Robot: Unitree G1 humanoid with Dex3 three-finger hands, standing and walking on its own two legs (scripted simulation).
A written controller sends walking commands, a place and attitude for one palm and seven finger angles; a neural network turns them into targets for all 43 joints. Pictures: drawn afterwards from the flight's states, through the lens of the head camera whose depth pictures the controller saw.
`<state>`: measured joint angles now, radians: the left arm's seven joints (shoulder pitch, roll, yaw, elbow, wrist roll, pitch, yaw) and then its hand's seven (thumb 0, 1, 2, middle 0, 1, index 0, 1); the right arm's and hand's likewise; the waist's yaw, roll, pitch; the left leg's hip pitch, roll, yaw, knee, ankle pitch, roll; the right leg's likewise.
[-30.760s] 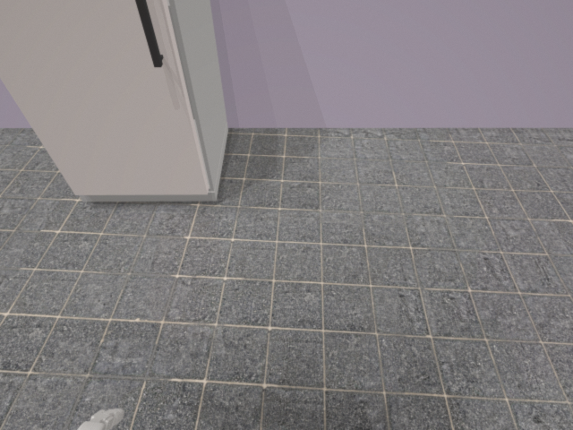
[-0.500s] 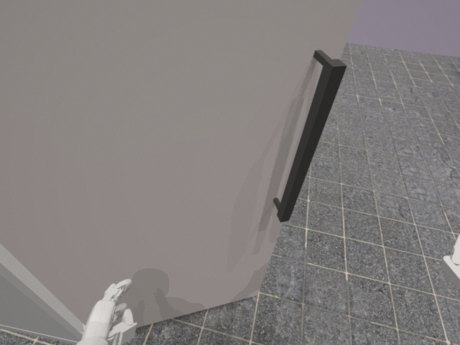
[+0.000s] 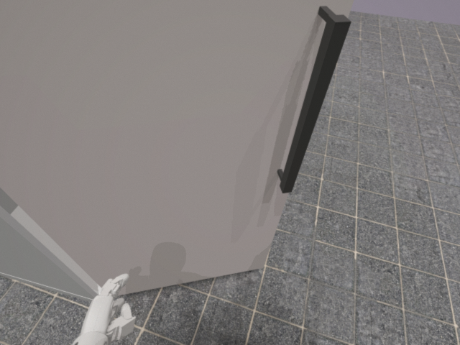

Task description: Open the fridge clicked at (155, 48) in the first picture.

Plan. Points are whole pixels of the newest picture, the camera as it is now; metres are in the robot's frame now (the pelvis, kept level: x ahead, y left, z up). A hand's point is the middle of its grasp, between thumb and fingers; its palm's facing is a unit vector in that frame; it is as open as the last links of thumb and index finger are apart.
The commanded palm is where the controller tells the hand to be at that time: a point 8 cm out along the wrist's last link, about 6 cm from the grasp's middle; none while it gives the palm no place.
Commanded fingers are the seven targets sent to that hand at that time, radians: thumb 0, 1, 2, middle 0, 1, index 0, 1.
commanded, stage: step back with the hand held close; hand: right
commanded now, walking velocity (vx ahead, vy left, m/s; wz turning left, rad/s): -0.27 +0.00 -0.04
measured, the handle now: (300, 120) +0.47 -0.11 +0.15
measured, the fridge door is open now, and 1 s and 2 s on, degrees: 65 65 65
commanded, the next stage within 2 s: stop stepping back and stand still in 1.16 s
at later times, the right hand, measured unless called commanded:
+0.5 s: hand out of the picture +0.15 -0.27 +0.16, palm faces +0.49 +0.73 -0.48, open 7.4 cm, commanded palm +0.08 -0.31 +0.18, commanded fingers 0.00 -0.90 -0.90 0.20 0.30 0.20 0.30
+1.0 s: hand out of the picture +0.07 -0.29 +0.17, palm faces +0.51 +0.78 -0.37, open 7.4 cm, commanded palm +0.03 -0.31 +0.18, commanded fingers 0.00 -0.90 -0.90 0.20 0.30 0.20 0.30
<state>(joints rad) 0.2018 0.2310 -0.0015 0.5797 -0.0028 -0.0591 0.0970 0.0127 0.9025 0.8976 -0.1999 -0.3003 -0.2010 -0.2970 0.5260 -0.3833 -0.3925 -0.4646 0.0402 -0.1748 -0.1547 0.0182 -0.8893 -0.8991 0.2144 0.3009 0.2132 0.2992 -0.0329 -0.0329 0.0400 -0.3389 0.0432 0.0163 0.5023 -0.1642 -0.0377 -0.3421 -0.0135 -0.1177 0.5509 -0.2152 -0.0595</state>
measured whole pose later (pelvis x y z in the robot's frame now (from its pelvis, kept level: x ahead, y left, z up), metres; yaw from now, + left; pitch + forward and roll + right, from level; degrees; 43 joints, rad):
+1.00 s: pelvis -0.12 -0.01 +0.00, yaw +1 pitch +1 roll +2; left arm 0.13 0.17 -0.01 0.66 0.05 -0.10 0.07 0.01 0.90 0.90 -0.20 -0.30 -0.20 -0.30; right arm 0.49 -0.39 -0.40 -0.53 0.04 -0.23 -0.18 0.02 -0.89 -0.90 0.21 0.30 0.21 0.30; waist -0.10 0.02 0.00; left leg -0.19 -0.05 -0.09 0.50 -0.33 0.01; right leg -0.55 -0.02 -0.07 0.65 -0.25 0.03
